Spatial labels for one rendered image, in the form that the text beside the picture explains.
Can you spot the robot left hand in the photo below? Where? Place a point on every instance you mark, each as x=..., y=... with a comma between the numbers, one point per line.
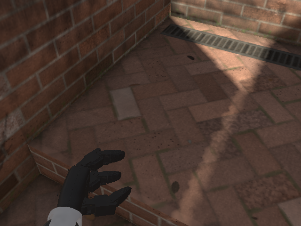
x=85, y=178

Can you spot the robot left forearm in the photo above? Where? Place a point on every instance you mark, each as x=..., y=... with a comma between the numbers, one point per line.
x=64, y=216

